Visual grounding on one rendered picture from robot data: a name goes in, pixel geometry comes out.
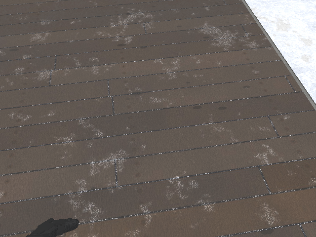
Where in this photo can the robot left hand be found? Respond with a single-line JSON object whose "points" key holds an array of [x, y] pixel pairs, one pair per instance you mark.
{"points": [[53, 228]]}

